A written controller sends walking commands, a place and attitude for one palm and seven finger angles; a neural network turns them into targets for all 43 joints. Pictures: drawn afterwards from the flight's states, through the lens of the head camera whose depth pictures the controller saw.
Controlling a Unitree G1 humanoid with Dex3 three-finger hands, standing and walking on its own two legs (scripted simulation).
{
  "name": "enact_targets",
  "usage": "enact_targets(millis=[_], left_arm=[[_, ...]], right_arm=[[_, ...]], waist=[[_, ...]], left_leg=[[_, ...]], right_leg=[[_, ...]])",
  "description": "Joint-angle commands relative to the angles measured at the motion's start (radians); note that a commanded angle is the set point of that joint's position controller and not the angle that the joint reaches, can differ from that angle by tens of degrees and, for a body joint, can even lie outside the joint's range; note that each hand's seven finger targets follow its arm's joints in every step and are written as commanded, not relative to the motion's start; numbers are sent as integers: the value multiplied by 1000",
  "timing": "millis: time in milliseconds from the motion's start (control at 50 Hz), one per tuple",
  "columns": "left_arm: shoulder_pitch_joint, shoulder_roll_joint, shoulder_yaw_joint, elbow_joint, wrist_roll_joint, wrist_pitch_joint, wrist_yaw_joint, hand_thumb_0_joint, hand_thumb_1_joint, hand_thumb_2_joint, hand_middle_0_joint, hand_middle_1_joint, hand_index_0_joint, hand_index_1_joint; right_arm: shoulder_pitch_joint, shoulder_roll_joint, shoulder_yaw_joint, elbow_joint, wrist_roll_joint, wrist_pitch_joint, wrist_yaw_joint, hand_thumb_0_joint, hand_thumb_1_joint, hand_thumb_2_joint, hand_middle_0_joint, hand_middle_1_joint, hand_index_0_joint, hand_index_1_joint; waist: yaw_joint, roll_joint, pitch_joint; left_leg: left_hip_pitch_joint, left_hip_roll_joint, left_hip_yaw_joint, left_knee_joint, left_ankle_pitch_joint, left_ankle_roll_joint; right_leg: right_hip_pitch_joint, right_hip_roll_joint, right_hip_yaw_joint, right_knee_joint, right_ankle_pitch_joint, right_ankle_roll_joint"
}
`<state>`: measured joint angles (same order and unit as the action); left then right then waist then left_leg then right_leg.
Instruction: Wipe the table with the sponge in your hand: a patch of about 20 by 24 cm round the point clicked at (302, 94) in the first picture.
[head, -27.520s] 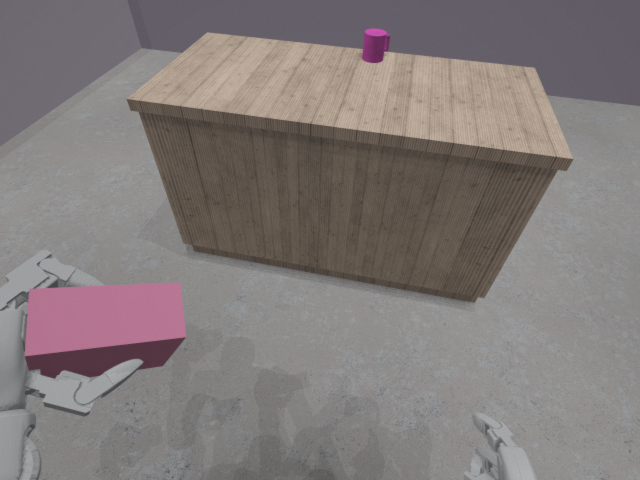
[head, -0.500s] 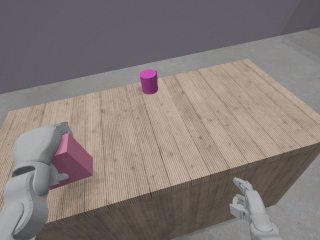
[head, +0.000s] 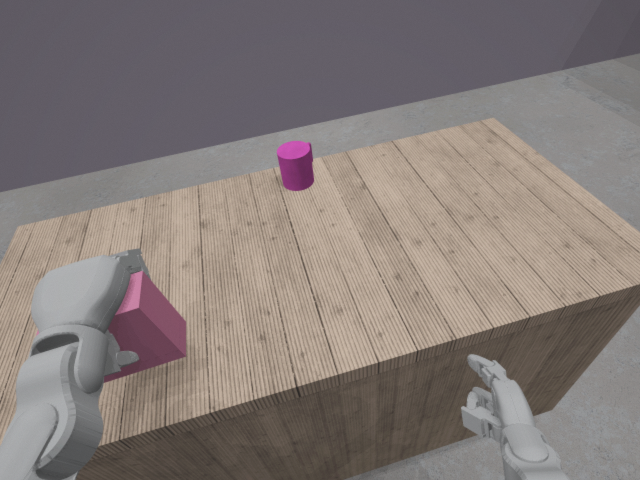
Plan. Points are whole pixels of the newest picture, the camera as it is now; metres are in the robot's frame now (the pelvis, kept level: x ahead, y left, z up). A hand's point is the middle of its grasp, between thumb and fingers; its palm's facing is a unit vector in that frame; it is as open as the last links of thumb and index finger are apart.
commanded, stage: move the sponge above the wiping area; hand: left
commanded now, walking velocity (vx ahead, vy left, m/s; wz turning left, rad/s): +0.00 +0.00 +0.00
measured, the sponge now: (128, 337) +0.23 +0.29 +0.08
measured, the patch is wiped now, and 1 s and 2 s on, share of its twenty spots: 0.00 0.00 0.00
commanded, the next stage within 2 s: none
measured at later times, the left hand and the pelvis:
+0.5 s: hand (126, 315) +0.24 +0.29 +0.11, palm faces +0.02 -0.07 -1.00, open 9.8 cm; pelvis +0.00 -0.01 +0.00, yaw +0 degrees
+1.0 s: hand (134, 319) +0.24 +0.29 +0.09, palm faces +0.03 -0.09 -1.00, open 9.8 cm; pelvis +0.01 +0.00 +0.00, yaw +0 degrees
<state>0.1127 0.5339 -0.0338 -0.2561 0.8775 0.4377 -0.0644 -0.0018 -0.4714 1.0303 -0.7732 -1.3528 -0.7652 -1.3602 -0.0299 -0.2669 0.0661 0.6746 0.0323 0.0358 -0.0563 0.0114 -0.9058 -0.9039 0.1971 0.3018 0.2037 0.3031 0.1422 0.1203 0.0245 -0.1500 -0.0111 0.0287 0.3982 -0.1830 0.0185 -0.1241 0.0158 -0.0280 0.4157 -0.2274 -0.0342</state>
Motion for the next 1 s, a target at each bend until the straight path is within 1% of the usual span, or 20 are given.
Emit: enact_targets(millis=[0,60,80,160,180,260,280,360,380,420,500,560,700,760,780,840,860,880,920,980], left_arm=[[-211,215,151,-195,28,-11,49,0,100,1300,-1200,-1600,-1200,-1600],[-250,271,194,-208,39,-7,53,0,100,1300,-1200,-1600,-1200,-1600],[-241,208,140,-189,34,-7,51,0,100,1300,-1200,-1600,-1200,-1600],[-290,261,174,-163,46,-7,53,0,100,1300,-1200,-1600,-1200,-1600],[-267,195,123,-169,32,-16,52,0,100,1300,-1200,-1600,-1200,-1600],[-300,277,186,-124,48,-26,59,0,100,1300,-1200,-1600,-1200,-1600],[-290,208,130,-111,40,-30,56,0,100,1300,-1200,-1600,-1200,-1600],[-277,293,216,-109,42,-46,70,0,100,1300,-1200,-1600,-1200,-1600],[-283,233,164,-103,39,-45,66,0,100,1300,-1200,-1600,-1200,-1600],[-245,273,206,-58,39,-47,70,0,100,1300,-1200,-1600,-1200,-1600],[-261,209,147,-87,30,-56,73,0,100,1300,-1200,-1600,-1200,-1600],[-281,258,184,-64,38,-56,77,0,100,1300,-1200,-1600,-1200,-1600],[-275,172,115,-105,57,-83,98,0,100,1300,-1200,-1600,-1200,-1600],[-233,246,194,-94,57,-56,118,0,100,1300,-1200,-1600,-1200,-1600],[-242,179,137,-79,55,-45,117,0,100,1300,-1200,-1600,-1200,-1600],[-253,175,121,-56,60,-16,119,0,100,1300,-1200,-1600,-1200,-1600],[-285,228,162,-72,65,-12,122,0,100,1300,-1200,-1600,-1200,-1600],[-266,131,80,-80,55,-9,114,0,100,1300,-1200,-1600,-1200,-1600],[-248,178,110,-63,67,-12,105,0,100,1300,-1200,-1600,-1200,-1600],[-261,151,83,-68,64,-16,95,0,100,1300,-1200,-1600,-1200,-1600]], right_arm=[[-232,-76,-35,-189,5,-64,-11,0,-900,-900,200,300,200,300],[-260,-85,-33,-188,5,-63,-14,0,-900,-900,200,300,200,300],[-241,-78,-34,-192,4,-66,-14,0,-900,-900,200,300,200,300],[-251,-89,-32,-180,8,-62,-19,0,-900,-900,200,300,200,300],[-231,-79,-36,-192,7,-69,-18,0,-900,-900,200,300,200,300],[-238,-90,-36,-174,6,-69,-24,0,-900,-900,200,300,200,300],[-220,-82,-37,-180,7,-72,-25,0,-900,-900,200,300,200,300],[-228,-92,-41,-169,5,-72,-23,0,-900,-900,200,300,200,300],[-223,-86,-39,-178,3,-75,-22,0,-900,-900,200,300,200,300],[-204,-97,-44,-163,4,-71,-20,0,-900,-900,200,300,200,300],[-199,-85,-49,-171,9,-79,-18,0,-900,-900,200,300,200,300],[-212,-95,-48,-164,8,-77,-24,0,-900,-900,200,300,200,300],[-185,-80,-57,-168,5,-88,-16,0,-900,-900,200,300,200,300],[-210,-95,-56,-161,2,-75,-8,0,-900,-900,200,300,200,300],[-198,-86,-55,-166,5,-70,-6,0,-900,-900,200,300,200,300],[-208,-91,-56,-166,10,-60,-5,0,-900,-900,200,300,200,300],[-227,-98,-53,-161,11,-60,-8,0,-900,-900,200,300,200,300],[-220,-83,-53,-176,13,-63,-6,0,-900,-900,200,300,200,300],[-213,-92,-54,-164,10,-59,-4,0,-900,-900,200,300,200,300],[-211,-86,-49,-173,8,-61,-8,0,-900,-900,200,300,200,300]], waist=[[-12,-75,-204],[2,-38,-201],[-8,-45,-212],[-8,-34,-194],[-15,-41,-212],[-6,-47,-200],[-19,-56,-205],[-3,-43,-214],[-7,-46,-233],[-4,-65,-222],[-22,-55,-213],[-14,-57,-207],[-16,-49,-260],[6,-43,-247],[-10,-57,-234],[-6,-66,-231],[-5,-57,-226],[-17,-47,-232],[-12,-68,-240],[-14,-65,-230]], left_leg=[[85,-7,-108,-17,197,17],[90,-13,-116,-21,178,17],[89,-10,-102,-15,188,20],[91,-17,-111,-19,167,17],[92,-12,-100,-16,172,21],[96,-19,-111,-16,158,19],[87,-15,-100,-15,162,22],[92,-19,-107,-12,178,17],[93,-19,-96,-5,191,19],[81,-21,-105,-3,207,16],[93,-11,-101,-5,197,18],[89,-17,-104,-9,173,19],[118,-5,-109,-6,252,17],[103,-12,-113,-10,252,12],[86,-7,-104,-14,243,13],[90,-8,-107,-19,228,10],[95,-12,-112,-20,214,11],[94,-9,-97,-15,220,16],[101,-12,-109,-11,241,13],[98,-14,-109,-10,221,19]], right_leg=[[6,-14,133,-79,122,-39],[-4,-5,168,-83,101,-52],[2,-13,132,-75,116,-44],[-17,-5,172,-91,93,-52],[2,-14,130,-82,103,-42],[-16,-5,175,-96,83,-51],[-4,-12,133,-87,94,-42],[6,-9,174,-89,118,-50],[17,-16,142,-79,144,-44],[15,-17,150,-78,170,-42],[-5,-16,134,-81,151,-39],[-8,-10,163,-88,128,-45],[9,-11,119,-63,195,-44],[26,-7,155,-62,219,-55],[20,-10,117,-61,203,-46],[7,-14,120,-67,183,-41],[3,-1,152,-70,164,-53],[7,-9,112,-64,176,-44],[8,-9,126,-66,198,-45],[1,-4,114,-68,179,-46]])
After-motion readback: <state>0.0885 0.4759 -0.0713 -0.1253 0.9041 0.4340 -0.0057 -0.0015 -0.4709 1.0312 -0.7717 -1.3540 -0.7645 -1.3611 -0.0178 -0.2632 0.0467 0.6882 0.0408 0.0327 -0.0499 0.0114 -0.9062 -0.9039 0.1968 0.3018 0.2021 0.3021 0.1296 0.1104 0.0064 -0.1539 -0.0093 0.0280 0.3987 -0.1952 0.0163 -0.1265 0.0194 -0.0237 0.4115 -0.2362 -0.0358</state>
